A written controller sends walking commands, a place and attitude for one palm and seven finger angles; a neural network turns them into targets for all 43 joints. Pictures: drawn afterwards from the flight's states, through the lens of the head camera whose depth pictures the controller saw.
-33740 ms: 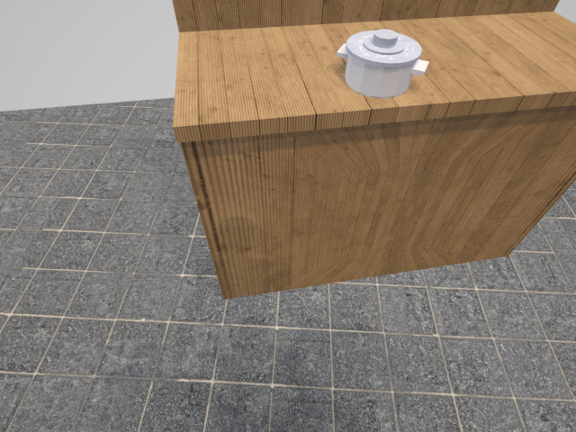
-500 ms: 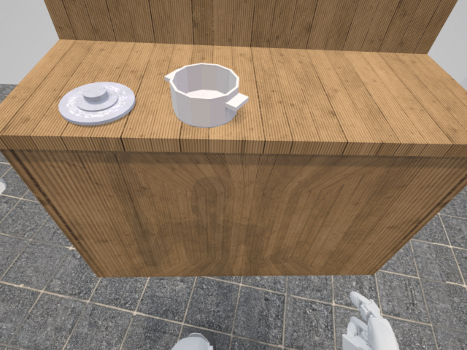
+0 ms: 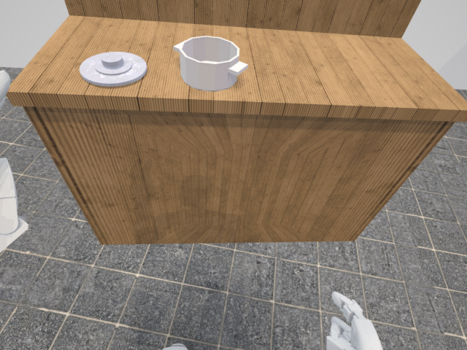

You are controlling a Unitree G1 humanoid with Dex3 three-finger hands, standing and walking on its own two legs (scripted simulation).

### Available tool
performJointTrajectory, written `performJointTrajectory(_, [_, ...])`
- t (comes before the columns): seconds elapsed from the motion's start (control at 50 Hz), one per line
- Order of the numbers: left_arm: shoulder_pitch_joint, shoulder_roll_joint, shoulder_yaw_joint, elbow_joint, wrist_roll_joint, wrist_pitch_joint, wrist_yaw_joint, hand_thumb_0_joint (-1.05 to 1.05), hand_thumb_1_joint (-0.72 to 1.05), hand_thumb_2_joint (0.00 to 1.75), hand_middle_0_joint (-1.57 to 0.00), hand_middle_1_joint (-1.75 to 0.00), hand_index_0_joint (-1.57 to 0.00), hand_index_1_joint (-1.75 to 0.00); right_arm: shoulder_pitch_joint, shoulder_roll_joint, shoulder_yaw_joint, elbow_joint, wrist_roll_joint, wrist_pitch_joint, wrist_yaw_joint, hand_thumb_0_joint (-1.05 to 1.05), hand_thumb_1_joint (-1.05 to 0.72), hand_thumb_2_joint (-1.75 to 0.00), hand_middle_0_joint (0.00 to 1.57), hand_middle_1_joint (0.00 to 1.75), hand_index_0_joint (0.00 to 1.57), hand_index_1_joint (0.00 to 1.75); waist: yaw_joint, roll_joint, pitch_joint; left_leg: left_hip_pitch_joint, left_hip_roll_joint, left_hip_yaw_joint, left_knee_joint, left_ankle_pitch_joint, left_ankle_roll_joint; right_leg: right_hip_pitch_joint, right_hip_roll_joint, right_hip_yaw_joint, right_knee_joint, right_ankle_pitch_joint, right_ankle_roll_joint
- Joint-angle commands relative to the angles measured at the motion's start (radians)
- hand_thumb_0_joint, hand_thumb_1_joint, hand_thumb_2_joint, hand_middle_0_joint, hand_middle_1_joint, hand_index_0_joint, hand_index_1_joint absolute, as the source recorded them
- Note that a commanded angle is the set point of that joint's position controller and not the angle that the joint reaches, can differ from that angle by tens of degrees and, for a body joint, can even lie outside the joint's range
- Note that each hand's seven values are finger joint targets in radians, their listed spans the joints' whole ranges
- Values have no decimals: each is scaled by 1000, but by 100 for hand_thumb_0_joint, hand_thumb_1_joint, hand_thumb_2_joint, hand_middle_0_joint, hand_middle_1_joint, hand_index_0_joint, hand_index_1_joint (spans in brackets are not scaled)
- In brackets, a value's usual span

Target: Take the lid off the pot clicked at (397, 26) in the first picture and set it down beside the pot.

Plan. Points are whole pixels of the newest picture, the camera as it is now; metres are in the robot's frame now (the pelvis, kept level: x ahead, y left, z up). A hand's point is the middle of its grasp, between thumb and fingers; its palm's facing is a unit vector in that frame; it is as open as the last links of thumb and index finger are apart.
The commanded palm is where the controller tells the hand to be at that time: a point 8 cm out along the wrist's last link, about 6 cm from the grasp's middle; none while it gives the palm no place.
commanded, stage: stop stepping back and stand still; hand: left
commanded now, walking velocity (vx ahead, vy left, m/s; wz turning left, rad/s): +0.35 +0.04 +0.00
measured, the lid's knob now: (112, 59) +0.76 +0.35 +0.09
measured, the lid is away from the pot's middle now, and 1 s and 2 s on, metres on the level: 0.25 0.25 0.25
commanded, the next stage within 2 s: let the arm hang, fingers relaxed in 1.46 s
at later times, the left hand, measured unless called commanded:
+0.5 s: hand out of the picture +0.11 +0.20 +0.28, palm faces +0.45 -0.73 -0.52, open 7.4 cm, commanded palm +0.06 +0.27 +0.28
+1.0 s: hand out of the picture -0.06 +0.21 -0.18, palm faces +0.15 -0.96 -0.22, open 6.8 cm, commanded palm none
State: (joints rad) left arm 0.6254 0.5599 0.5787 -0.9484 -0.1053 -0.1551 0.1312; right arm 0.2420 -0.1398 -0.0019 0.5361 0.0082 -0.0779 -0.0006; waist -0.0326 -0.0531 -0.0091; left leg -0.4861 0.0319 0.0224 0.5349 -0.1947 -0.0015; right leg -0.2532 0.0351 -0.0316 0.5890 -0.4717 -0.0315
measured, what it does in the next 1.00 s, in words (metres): steps on the spot: left foot, then left foot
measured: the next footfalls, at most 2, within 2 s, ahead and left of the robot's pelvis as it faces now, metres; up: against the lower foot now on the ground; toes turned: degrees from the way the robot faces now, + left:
left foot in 0.20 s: +0.01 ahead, +0.15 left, +0.00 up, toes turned +3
left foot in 0.84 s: +0.01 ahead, +0.17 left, +0.00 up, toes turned +10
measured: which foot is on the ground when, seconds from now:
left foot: down 0.00-0.00, up 0.02-0.18, down 0.20-0.42, up 0.44-0.82, down 0.84-1.00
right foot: down 0.00-1.00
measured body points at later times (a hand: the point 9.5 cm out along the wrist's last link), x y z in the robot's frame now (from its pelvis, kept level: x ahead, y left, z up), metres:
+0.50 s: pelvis -0.07 -0.01 +0.00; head -0.07 -0.01 +0.45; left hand +0.08 +0.23 +0.30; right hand +0.08 -0.24 -0.10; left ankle -0.05 +0.13 -0.69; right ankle -0.07 -0.08 -0.73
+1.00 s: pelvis -0.02 +0.02 +0.00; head +0.02 +0.04 +0.45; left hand -0.07 +0.26 -0.16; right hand +0.02 -0.22 -0.15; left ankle -0.03 +0.17 -0.73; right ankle -0.07 -0.08 -0.73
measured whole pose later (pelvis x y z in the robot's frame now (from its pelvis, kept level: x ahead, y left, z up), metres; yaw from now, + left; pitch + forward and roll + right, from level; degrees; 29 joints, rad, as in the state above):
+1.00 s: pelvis -0.02 +0.02 +0.00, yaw +6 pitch +0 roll -1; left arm 0.34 0.21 0.04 1.01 0.00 0.04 0.02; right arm 0.30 -0.19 -0.02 0.94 -0.02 0.05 -0.02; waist 0.01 -0.02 0.10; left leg -0.30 0.09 0.03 0.62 -0.32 -0.05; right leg -0.17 -0.01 -0.13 0.57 -0.40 -0.02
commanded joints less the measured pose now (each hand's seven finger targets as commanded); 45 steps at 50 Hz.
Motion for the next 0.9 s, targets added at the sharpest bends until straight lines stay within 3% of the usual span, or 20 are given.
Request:
performJointTrajectory(0.0, [-357,196,139,92,11,-72,49,0,90,90,-20,-30,-20,-30,-102,-174,-63,-61,6,-21,-49,0,-90,-90,20,30,20,30,-8,-108,-82,102,-34,-44,542,-180,-25,-190,-378,416,-476,-110,-185])
performJointTrajectory(0.04, [-465,125,62,141,6,-55,37,0,90,90,-20,-30,-20,-30,-102,-181,-67,-62,23,-1,-66,0,-90,-90,20,30,20,30,-29,-101,12,130,-11,-55,565,-199,-13,-352,-333,367,-461,-399,-147])
performJointTrajectory(0.14, [-477,32,-55,361,19,-56,20,0,90,90,-20,-30,-20,-30,-150,-192,-31,-76,35,-45,-94,0,-90,-90,20,30,20,30,-4,10,89,219,15,9,-85,-331,61,-165,-205,115,-253,-215,-70])
performJointTrajectory(0.18, [-484,24,-78,209,20,-80,12,0,90,90,-20,-30,-20,-30,-120,-223,-37,-124,34,-58,-81,0,-90,-90,20,30,20,30,-2,271,58,322,232,-378,-298,-501,162,-267,-4,-54,117,-44,15])
performJointTrajectory(0.2, [-466,73,-47,108,28,-69,-3,0,90,90,-20,-30,-20,-30,-127,-222,-51,-142,26,-52,-69,0,-90,-90,20,30,20,30,21,239,-64,232,254,-341,-349,-373,182,-139,72,-84,400,-40,37])
performJointTrajectory(0.22, [-447,63,-35,83,16,-84,-2,0,90,90,-20,-30,-20,-30,-114,-182,-50,-143,35,-72,-53,0,-90,-90,20,30,20,30,-9,298,7,158,310,-522,-415,-612,232,-248,23,19,496,-23,37])
performJointTrajectory(0.24, [-391,95,1,48,25,-89,-1,0,90,90,-20,-30,-20,-30,-116,-195,-56,-130,29,-72,-39,0,-90,-90,20,30,20,30,5,292,28,47,331,-556,-479,-720,239,-250,8,66,596,17,28])
performJointTrajectory(0.36, [-139,155,98,-145,38,-94,46,0,90,90,-20,-30,-20,-30,-151,-155,-27,-114,4,-51,-39,0,-90,-90,20,30,20,30,47,295,-83,-45,146,-114,-220,-493,79,251,6,-62,-95,6,-8])
performJointTrajectory(0.38, [-139,145,103,-109,46,-90,50,0,90,90,-20,-30,-20,-30,-125,-152,-38,-109,3,-46,-45,0,-90,-90,20,30,20,30,52,148,-91,-109,71,-28,27,-406,58,311,-62,74,-211,-9,-53])
performJointTrajectory(0.4, [-202,159,104,-96,43,-87,51,0,90,90,-20,-30,-20,-30,-120,-149,-51,-100,8,-40,-48,0,-90,-90,20,30,20,30,39,-100,-98,-206,-23,40,330,-308,26,315,-268,458,-356,-38,-149])
performJointTrajectory(0.42, [-309,189,131,-62,29,-101,53,0,90,90,-20,-30,-20,-30,-111,-173,-60,-74,2,-48,-55,0,-90,-90,20,30,20,30,22,-94,-79,-200,-34,2,513,-277,11,244,-383,603,-380,245,-199])
performJointTrajectory(0.46, [-354,141,115,125,37,-103,57,0,90,90,-20,-30,-20,-30,-60,-173,-78,-21,8,-46,-54,0,-90,-90,20,30,20,30,-5,0,-59,-105,17,-77,545,-239,9,75,-386,568,-401,-3,-180])
performJointTrajectory(0.56, [-344,48,17,338,32,-103,18,0,90,90,-20,-30,-20,-30,-127,-164,-53,-50,27,-25,-70,0,-90,-90,20,30,20,30,22,-98,50,38,-1,26,220,-148,27,39,-291,251,-349,210,-95])
performJointTrajectory(0.58, [-218,-246,-381,1009,169,78,-94,0,90,90,-20,-30,-20,-30,-81,-251,-84,176,12,-60,27,0,-90,-90,20,30,20,30,10,-49,47,-111,79,60,300,-258,2,51,-366,5,-180,481,-102])
performJointTrajectory(0.6, [-192,-235,-393,1058,150,133,-125,0,90,90,-20,-30,-20,-30,-36,-179,-67,145,15,-4,31,0,-90,-90,20,30,20,30,21,-109,-8,-5,29,48,304,-243,-1,-26,-289,66,-159,448,-110])
performJointTrajectory(0.64, [-244,-244,-419,1125,140,151,-122,0,90,90,-20,-30,-20,-30,-43,-153,-45,92,1,46,30,0,-90,-90,20,30,20,30,47,-257,28,-108,16,65,337,-245,5,59,-312,49,-157,463,-126])
performJointTrajectory(0.72, [-353,-181,-463,1368,135,153,-110,0,90,90,-20,-30,-20,-30,-32,-181,-63,108,-30,85,18,0,-90,-90,20,30,20,30,26,-263,46,-13,-23,73,230,-214,16,106,-303,61,-135,776,-112])
performJointTrajectory(0.76, [-404,-156,-484,1486,127,156,-105,0,90,90,-20,-30,-20,-30,12,-186,-67,151,-34,95,15,0,-90,-90,20,30,20,30,-4,-173,50,147,-8,48,77,-31,27,36,-275,53,-117,649,-69])
performJointTrajectory(0.84, [-362,-223,-527,1674,116,156,-114,0,90,90,-20,-30,-20,-30,71,-287,-63,248,-35,85,-11,0,-90,-90,20,30,20,30,10,224,-27,347,184,-162,-34,300,125,-55,-58,-29,-6,112,26])
performJointTrajectory(0.88, [-342,-238,-509,1782,108,152,-121,0,90,90,-20,-30,-20,-30,48,-222,-56,297,-29,83,-28,0,-90,-90,20,30,20,30,20,354,-19,288,136,-91,-48,303,92,34,-75,-28,-59,250,11])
